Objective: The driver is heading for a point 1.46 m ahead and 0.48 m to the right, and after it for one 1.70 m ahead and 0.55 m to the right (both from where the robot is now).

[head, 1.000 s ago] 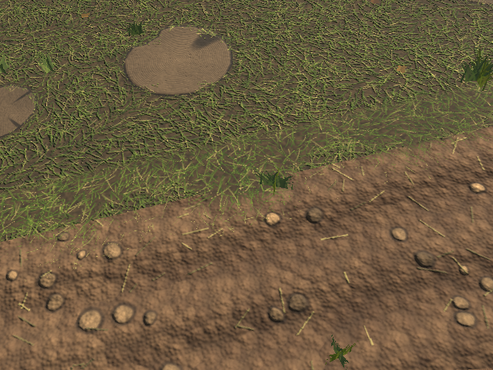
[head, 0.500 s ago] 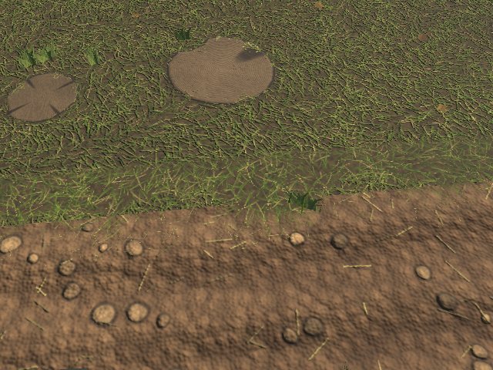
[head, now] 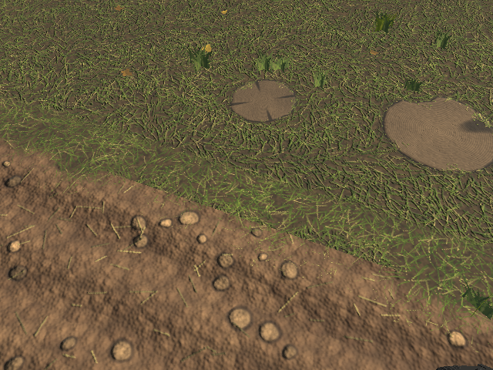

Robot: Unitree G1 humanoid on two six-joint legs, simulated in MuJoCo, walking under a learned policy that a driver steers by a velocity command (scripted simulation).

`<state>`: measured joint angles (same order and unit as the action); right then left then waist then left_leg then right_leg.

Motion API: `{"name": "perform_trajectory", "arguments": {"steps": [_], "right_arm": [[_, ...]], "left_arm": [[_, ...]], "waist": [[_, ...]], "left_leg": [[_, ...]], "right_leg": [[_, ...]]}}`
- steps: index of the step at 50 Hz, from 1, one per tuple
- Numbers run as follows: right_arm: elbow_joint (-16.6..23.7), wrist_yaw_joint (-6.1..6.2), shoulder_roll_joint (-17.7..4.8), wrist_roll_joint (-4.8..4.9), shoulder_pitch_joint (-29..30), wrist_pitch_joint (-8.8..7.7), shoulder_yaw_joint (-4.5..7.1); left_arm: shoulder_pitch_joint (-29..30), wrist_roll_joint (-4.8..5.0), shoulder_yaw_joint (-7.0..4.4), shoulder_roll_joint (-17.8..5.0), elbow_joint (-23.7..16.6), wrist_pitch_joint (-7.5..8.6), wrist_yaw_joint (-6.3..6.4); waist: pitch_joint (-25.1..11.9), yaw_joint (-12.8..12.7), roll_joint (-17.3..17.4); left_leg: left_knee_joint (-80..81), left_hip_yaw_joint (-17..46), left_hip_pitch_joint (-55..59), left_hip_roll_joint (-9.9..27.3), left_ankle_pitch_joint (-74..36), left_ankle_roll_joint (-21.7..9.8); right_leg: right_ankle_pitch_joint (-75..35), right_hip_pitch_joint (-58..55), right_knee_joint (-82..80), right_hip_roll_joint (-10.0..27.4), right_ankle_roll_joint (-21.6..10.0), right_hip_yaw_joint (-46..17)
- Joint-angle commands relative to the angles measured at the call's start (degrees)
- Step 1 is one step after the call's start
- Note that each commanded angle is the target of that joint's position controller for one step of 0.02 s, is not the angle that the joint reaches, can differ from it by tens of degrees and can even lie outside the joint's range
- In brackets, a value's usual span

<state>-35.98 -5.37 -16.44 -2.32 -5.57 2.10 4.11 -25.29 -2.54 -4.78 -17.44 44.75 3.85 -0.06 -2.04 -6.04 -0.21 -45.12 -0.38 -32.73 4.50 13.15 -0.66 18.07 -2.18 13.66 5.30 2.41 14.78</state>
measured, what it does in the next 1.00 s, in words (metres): walks ahead, turning right: left foot, then right foot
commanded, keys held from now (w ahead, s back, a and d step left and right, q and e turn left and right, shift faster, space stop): w+e+shift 0.84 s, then w+shift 0.16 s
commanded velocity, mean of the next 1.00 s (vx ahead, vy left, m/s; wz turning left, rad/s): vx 0.94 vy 0.00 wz -0.63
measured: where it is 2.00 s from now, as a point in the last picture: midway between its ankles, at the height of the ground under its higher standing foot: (476, 139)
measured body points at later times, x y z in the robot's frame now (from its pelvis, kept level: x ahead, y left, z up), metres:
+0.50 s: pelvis +0.33 +0.06 -0.03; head +0.36 +0.05 +0.42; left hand +0.58 +0.24 -0.13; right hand +0.21 -0.18 -0.16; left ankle +0.11 +0.15 -0.73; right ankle +0.51 -0.04 -0.70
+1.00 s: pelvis +0.78 -0.08 -0.03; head +0.81 -0.10 +0.42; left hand +0.97 +0.17 -0.15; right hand +0.82 -0.41 -0.09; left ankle +0.97 -0.06 -0.74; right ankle +0.53 +0.00 -0.69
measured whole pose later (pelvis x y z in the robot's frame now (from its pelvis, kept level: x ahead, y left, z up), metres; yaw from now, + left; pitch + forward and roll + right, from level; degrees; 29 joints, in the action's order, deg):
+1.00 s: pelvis +0.78 -0.08 -0.03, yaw -42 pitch +2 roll +1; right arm -35.3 0.6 -15.8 -2.8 -2.0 -5.1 -0.8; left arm -24.0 -0.6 -5.1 -20.9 50.6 4.4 -0.4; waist 2.4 -4.8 -1.3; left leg -34.8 -0.1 -30.2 0.6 6.0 0.3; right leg 25.7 -0.1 48.4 -8.3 -7.9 -13.2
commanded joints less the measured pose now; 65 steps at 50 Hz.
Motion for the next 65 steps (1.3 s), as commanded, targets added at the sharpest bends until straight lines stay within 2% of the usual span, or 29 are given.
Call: {"name": "perform_trajectory", "arguments": {"steps": [1,3,4,5,6,8,10,12,21,24,26,27,28,29,30,31,33,36,41,45,46,48,49,50,51,53,56,60,65], "right_arm": [[6.1,-0.69,-3.9,-0.67,8.9,-1.77,0.14],[1.9,0.92,-4.6,-1.17,-5.0,-2.93,0.73],[-3.3,2.22,-7.3,-1.79,-19.4,-3.63,2.14],[-4.2,3.8,-15.6,-2.54,-28.3,-4.33,3.61],[-2.2,5.02,-18.1,-1.66,-26.1,-4.86,3.79],[-3.4,5.47,-10.0,-0.86,-17.1,-4.82,1.18],[-3.2,5.27,-4.9,0.51,-11.0,-5.72,-0.44],[-4.7,5.16,-2.9,0.8,-12.0,-7.01,-1.03],[-12.1,6.4,-2.8,0.69,-19.4,-8.24,-1.43],[-12.3,8.31,-8.1,0.62,-18.9,-7.54,-0.66],[-10.9,9.24,-11.8,-0.16,-14.3,-5.92,0.54],[-9.3,8.92,-12.7,-0.58,-10.4,-5.1,0.96],[-9.2,7.46,-10.8,0.07,-8.2,-4.77,0.88],[-6.2,6.1,-0.6,-1.08,-6.0,-6.04,-2.05],[0.9,5.77,-0.5,0.41,-8.1,-7.71,-2.67],[1.2,5.56,-3.9,-0.42,-6.4,-9.44,-2.84],[0.0,5.52,-6.0,-1.0,-5.3,-9.43,-2.62],[0.6,5.06,-4.5,-2.46,-4.3,-5.74,-3.62],[6.3,3.92,-1.3,0.42,9.6,-5.61,-5.38],[5.7,4.61,-4.5,0.37,7.3,-6.34,-4.15],[4.1,5.13,-6.7,0.35,1.9,-6.57,-3.03],[-1.9,6.92,-11.6,0.65,-19.9,-6.81,-0.27],[-4.5,7.91,-15.1,-0.77,-30.9,-6.97,0.8],[-4.7,6.7,-19.2,-1.99,-23.9,-6.99,1.74],[-2.4,5.62,-12.3,-1.26,-14.7,-6.65,1.39],[-4.0,4.87,-5.9,-1.01,-11.9,-6.84,0.08],[-9.9,4.87,-3.2,-0.04,-17.6,-8.25,-1.08],[-12.1,4.58,-5.5,1.15,-19.9,-9.52,-0.91],[-15.2,4.31,-7.3,2.33,-24.3,-10.03,-1.03]], "left_arm": [[0.8,0.38,-1.39,-8.6,-1.0,0.09,0.17],[2.8,1.84,-1.15,-9.7,1.0,-0.54,-0.1],[3.5,2.03,-0.3,-8.0,0.7,-0.21,-0.69],[6.7,2.08,1.85,-0.3,-3.8,0.21,-1.8],[12.4,2.4,0.81,-2.9,-6.1,0.5,-1.19],[9.5,2.98,0.29,-4.2,-4.4,0.46,-1.48],[3.7,1.48,0.32,-2.9,-0.1,-1.34,-2.46],[4.0,1.47,0.51,-1.5,1.0,-3.03,-3.6],[23.1,1.86,2.82,0.5,-5.4,-3.42,-5.34],[20.5,2.39,2.93,-1.5,-5.5,-4.01,-4.85],[5.0,2.4,1.15,-6.1,-1.6,-4.62,-3.86],[-7.5,2.19,-0.67,-9.5,2.3,-4.51,-2.99],[-11.3,2.74,-2.17,-11.0,4.3,-3.96,-1.7],[-4.5,3.34,-2.64,-13.1,4.3,-4.24,-0.93],[-0.1,2.06,-2.91,-16.4,1.7,-4.34,-1.05],[0.2,1.62,-2.84,-13.6,0.5,-4.12,-0.67],[3.9,1.15,-1.51,-8.8,1.3,-2.97,-0.12],[6.5,2.07,-0.57,-8.1,0.3,0.04,0.28],[2.2,2.78,-1.78,-9.8,1.0,1.19,-0.66],[0.1,2.85,-2.12,-10.8,2.3,1.36,-0.37],[0.3,2.35,-2.29,-12.1,2.5,1.48,-0.17],[6.4,0.92,-2.16,-12.7,1.8,1.81,-0.28],[8.0,0.12,0.02,-4.1,0.0,2.39,-0.04],[-3.9,3.95,1.84,1.0,-2.4,2.54,-0.83],[-0.1,1.98,1.94,-3.8,-0.2,1.52,-0.01],[9.7,0.77,1.77,-5.3,-1.8,0.84,-1.16],[13.4,-0.15,3.13,-1.9,-4.7,-0.34,-2.84],[23.3,-0.24,4.45,-2.2,-9.5,-0.45,-3.42],[33.0,0.4,6.35,-0.5,-12.3,0.41,-4.75]], "waist": [[9.1,1.5,-8.0],[4.8,10.3,-5.2],[-4.6,17.0,0.7],[-11.8,20.2,18.7],[-11.2,21.0,14.3],[0.5,12.3,5.1],[2.9,6.6,8.1],[5.0,5.8,7.8],[12.6,5.4,2.8],[6.8,1.7,6.1],[-1.1,-6.8,8.6],[-5.3,-12.3,7.1],[-4.5,-12.9,-0.7],[2.7,-4.9,-12.9],[-5.6,0.6,-12.7],[-3.7,0.2,-3.1],[6.7,6.1,6.5],[10.0,9.5,6.9],[8.3,2.4,0.5],[2.2,1.8,-2.4],[-1.7,4.4,-3.3],[-10.9,17.7,-3.3],[-15.7,19.9,7.7],[-19.8,8.5,28.2],[-10.2,8.2,13.0],[-1.2,8.5,-0.4],[3.0,6.6,3.8],[8.6,6.2,3.2],[10.7,7.7,2.6]], "left_leg": [[8.4,-4.6,3.9,-2.4,5.6,-3.4],[15.2,-7.5,22.7,-6.1,4.1,-6.1],[14.6,-4.9,43.6,-6.2,5.0,-6.5],[23.9,21.8,59.4,13.8,31.2,-8.2],[33.0,38.0,52.3,19.1,36.3,-6.2],[31.6,22.1,38.8,16.3,21.4,-3.5],[34.5,10.6,31.4,10.9,12.1,-1.0],[37.0,4.2,28.2,9.4,5.4,0.1],[39.5,-16.5,34.3,5.8,-39.1,2.4],[29.5,-18.2,39.1,7.9,-77.9,3.3],[10.3,-16.5,38.7,10.5,-89.0,2.4],[-6.8,-14.3,31.9,10.6,-82.4,0.9],[-30.7,-14.3,20.6,2.8,-39.5,-0.2],[-50.4,-9.7,-1.7,-7.4,13.6,-0.2],[-55.8,3.1,-16.7,-8.5,14.5,1.5],[-49.9,7.0,-19.4,-5.1,11.3,0.6],[-38.9,6.5,-14.3,-0.7,7.4,1.6],[-25.1,4.3,-4.6,3.1,6.4,5.0],[4.4,-0.8,5.9,-0.2,-16.1,4.7],[14.9,-1.1,12.8,-4.3,-18.0,1.3],[14.6,-1.1,18.0,-6.0,-13.8,0.3],[13.0,-0.1,38.9,-3.1,-4.9,-1.4],[12.7,14.3,49.9,8.4,15.4,-1.4],[30.6,53.7,55.2,20.1,25.3,-8.4],[32.4,51.3,47.7,17.9,35.6,-10.5],[31.4,32.5,34.1,12.7,20.0,-9.9],[33.9,20.8,27.5,8.3,10.1,-8.3],[40.7,10.5,24.7,7.2,-1.4,-8.9],[47.5,0.9,23.3,5.8,-27.5,-7.7]], "right_leg": [[1.0,7.6,-9.6,13.9,-10.2,-8.4],[-27.9,11.9,6.0,11.7,-11.1,-5.2],[-31.1,21.7,24.0,6.9,-10.3,-3.5],[7.8,42.4,48.4,-1.6,-7.9,-5.4],[11.6,50.9,60.1,-8.0,-8.8,-21.0],[-1.1,50.2,60.1,-1.9,-8.8,-22.0],[-5.9,44.4,57.1,1.2,-6.5,-19.0],[-9.5,43.9,59.5,1.6,-5.7,-18.0],[-19.6,47.3,39.2,-2.5,-9.8,-5.9],[-17.0,32.9,32.1,-8.5,-13.0,-0.5],[-9.4,17.3,32.5,-11.1,-15.6,-2.1],[-4.2,4.3,29.1,-11.2,-18.2,-6.5],[-5.2,-5.3,20.7,-9.0,-21.0,-12.7],[-12.0,-6.9,24.5,-3.5,-22.8,-26.4],[-3.8,-15.5,12.5,4.7,-33.0,-52.6],[10.3,-12.4,0.9,8.7,-31.2,-61.0],[8.0,4.3,-3.0,5.4,-26.2,-53.7],[-0.4,22.0,-4.9,-1.9,-23.6,-41.8],[-23.8,22.6,-3.8,-7.6,-18.3,-34.2],[-45.3,7.3,3.9,-4.3,-14.3,-34.0],[-53.9,3.7,10.3,-3.3,-13.1,-34.3],[-51.6,10.3,35.8,-4.9,-11.2,-31.4],[-16.0,22.1,58.2,-8.9,-11.0,-28.2],[7.8,38.2,69.2,-15.6,-8.7,-25.5],[1.6,44.1,70.2,-9.1,-9.7,-23.9],[-4.1,42.0,64.3,-5.6,-8.9,-22.3],[-2.8,42.1,58.4,-3.9,-8.4,-24.0],[-9.5,48.0,45.7,-3.5,-6.9,-21.4],[-23.2,31.2,23.9,-3.5,-8.7,-10.0]]}}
